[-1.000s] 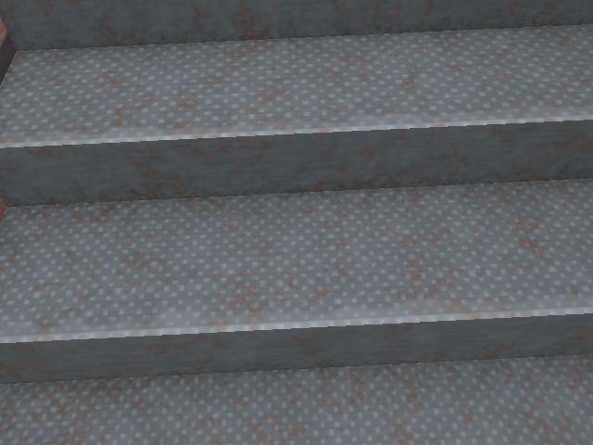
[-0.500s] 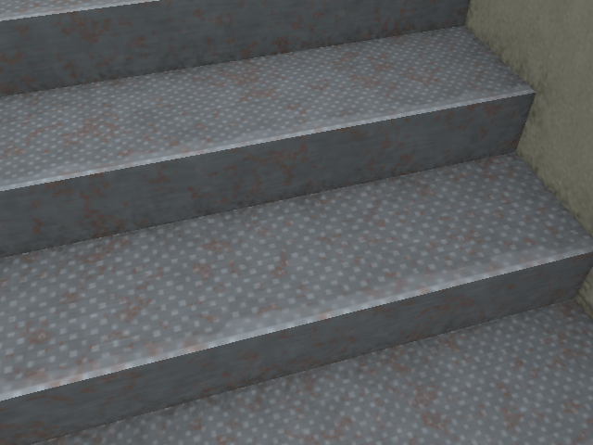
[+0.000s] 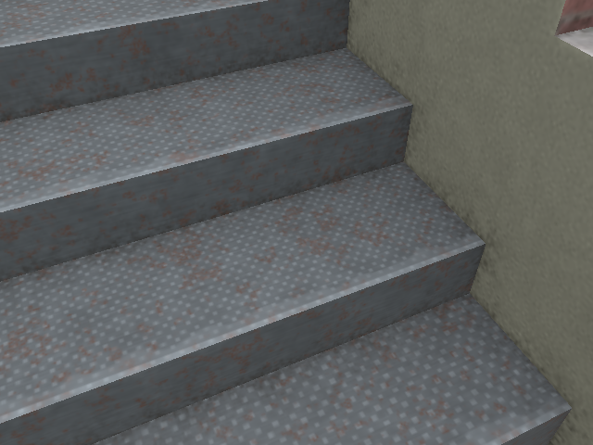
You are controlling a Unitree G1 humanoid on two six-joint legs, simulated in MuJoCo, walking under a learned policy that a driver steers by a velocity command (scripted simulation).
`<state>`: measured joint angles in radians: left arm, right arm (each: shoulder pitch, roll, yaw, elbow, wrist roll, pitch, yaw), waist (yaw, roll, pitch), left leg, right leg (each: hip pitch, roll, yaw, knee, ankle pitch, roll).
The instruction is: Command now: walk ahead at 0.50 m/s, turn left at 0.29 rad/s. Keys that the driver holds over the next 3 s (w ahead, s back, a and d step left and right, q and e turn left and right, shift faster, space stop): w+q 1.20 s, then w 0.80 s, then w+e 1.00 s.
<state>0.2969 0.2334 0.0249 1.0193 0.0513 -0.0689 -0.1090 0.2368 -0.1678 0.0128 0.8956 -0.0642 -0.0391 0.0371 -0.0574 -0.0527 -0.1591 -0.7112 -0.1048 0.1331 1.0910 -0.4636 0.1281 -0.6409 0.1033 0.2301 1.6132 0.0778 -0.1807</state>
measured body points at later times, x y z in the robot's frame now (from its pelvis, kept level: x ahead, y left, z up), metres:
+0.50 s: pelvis +0.32 -0.04 +0.12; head +0.31 -0.04 +0.57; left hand +0.59 +0.14 +0.10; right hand +0.27 -0.24 -0.04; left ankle +0.09 +0.05 -0.56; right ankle +0.47 -0.12 -0.49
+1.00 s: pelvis +0.55 +0.02 +0.25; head +0.55 +0.03 +0.70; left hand +0.39 +0.06 +0.09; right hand +0.83 +0.01 +0.15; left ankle +0.64 +0.22 -0.26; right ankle +0.47 -0.12 -0.49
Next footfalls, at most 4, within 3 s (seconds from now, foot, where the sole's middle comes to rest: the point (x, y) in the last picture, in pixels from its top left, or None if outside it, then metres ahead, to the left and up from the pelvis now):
0.44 right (359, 436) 0.51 -0.12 -0.53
1.08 left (158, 312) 0.69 0.25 -0.36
1.58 right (165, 136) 1.04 0.25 -0.20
2.26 left None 1.19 0.76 -0.04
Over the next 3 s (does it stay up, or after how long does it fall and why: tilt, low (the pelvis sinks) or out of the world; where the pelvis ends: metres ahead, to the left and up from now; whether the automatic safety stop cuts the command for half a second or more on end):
stays up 1.46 0.74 0.82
